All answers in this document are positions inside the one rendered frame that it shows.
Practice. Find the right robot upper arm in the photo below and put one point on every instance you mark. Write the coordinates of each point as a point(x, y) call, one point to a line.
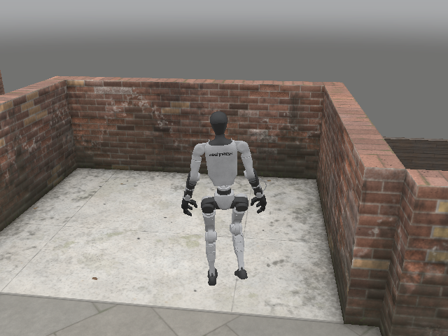
point(243, 148)

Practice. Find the robot right foot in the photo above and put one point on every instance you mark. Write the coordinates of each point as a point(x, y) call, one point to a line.
point(241, 274)

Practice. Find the right robot forearm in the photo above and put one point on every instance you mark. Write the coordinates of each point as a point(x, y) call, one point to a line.
point(255, 184)

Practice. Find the left robot forearm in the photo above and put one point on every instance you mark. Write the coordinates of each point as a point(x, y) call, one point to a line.
point(189, 188)

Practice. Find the left robot upper arm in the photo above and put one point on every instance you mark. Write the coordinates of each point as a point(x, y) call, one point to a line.
point(199, 150)

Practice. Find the robot left hand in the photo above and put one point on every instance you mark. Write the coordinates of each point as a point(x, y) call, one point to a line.
point(185, 206)

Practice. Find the robot left shin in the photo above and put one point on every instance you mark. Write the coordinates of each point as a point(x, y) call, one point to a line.
point(210, 254)

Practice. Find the robot right hand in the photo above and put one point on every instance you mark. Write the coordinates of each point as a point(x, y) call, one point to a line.
point(262, 203)

